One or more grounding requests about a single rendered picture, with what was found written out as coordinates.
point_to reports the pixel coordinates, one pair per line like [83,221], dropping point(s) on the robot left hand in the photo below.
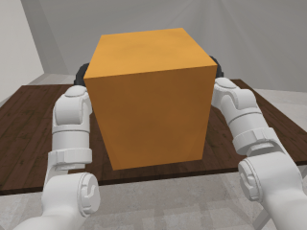
[80,75]

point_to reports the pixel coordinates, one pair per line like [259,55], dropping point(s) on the robot right upper arm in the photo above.
[272,180]

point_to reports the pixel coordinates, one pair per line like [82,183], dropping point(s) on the robot right hand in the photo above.
[219,73]

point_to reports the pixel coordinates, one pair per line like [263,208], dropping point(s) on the carton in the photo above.
[151,93]

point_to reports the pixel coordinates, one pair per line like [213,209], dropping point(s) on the table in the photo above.
[26,126]

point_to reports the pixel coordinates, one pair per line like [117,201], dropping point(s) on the left robot forearm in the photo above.
[70,129]

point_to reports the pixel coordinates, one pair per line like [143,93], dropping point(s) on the robot left upper arm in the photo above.
[67,201]

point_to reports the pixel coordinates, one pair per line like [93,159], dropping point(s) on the right robot forearm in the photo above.
[251,134]

